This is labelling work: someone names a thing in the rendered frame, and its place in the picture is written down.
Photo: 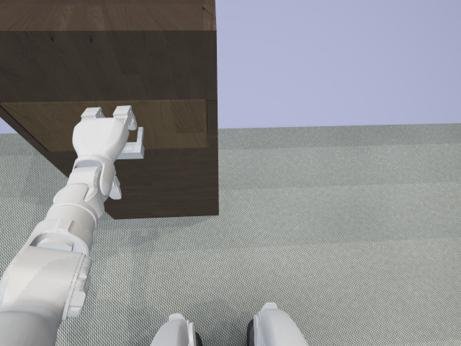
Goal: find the robot left shin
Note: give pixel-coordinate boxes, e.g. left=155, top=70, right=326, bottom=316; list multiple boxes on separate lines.
left=169, top=313, right=187, bottom=321

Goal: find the cabinet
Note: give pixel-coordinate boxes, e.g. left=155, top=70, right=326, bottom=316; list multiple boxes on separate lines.
left=0, top=0, right=219, bottom=220

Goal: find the left robot forearm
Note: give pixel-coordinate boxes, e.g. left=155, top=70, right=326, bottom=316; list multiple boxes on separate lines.
left=0, top=155, right=115, bottom=307

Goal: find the robot left hand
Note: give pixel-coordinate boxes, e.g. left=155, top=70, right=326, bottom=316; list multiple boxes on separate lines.
left=72, top=105, right=137, bottom=200

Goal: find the robot left upper arm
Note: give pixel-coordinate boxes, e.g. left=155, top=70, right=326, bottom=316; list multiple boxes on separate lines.
left=0, top=246, right=92, bottom=346

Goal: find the handle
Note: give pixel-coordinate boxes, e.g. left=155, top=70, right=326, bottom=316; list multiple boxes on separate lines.
left=117, top=127, right=145, bottom=159

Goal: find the drawer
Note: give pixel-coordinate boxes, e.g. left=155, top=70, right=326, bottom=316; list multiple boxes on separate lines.
left=0, top=99, right=208, bottom=151

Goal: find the robot right thigh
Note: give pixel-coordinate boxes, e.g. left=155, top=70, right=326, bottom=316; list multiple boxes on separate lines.
left=254, top=309, right=310, bottom=346

